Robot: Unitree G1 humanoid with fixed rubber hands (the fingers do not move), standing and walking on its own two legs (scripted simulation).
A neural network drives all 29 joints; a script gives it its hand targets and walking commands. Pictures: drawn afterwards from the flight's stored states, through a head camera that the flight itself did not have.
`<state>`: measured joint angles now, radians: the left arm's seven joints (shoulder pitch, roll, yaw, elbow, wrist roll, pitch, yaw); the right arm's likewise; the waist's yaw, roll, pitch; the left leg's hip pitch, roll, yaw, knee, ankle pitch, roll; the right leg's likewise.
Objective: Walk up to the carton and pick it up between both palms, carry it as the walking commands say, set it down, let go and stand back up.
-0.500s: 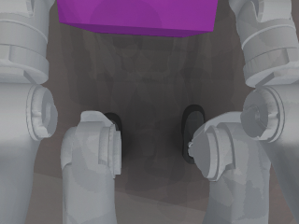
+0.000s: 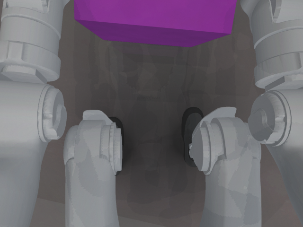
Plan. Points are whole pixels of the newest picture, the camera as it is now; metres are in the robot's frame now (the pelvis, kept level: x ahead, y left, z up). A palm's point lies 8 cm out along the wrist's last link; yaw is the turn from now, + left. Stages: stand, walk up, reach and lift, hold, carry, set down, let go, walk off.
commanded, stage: reach and lift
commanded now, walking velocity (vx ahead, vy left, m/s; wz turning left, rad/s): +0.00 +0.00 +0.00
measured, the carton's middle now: out of the picture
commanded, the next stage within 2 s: none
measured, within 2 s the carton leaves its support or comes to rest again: neither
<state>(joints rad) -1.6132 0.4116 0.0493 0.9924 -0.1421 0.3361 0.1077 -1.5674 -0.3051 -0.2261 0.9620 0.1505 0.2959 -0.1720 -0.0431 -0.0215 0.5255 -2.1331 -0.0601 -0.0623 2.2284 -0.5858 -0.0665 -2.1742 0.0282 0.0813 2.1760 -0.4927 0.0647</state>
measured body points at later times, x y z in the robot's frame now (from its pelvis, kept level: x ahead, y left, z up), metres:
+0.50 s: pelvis +0.00 +0.02 +0.03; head +0.36 +0.02 +0.29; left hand +0.61 +0.17 -0.08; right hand +0.59 -0.17 -0.07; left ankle +0.12 +0.13 -0.33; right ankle +0.14 -0.14 -0.33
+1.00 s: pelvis -0.02 +0.01 +0.07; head +0.32 +0.00 +0.36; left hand +0.58 +0.16 -0.01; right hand +0.56 -0.17 +0.00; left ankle +0.12 +0.13 -0.33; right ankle +0.15 -0.14 -0.33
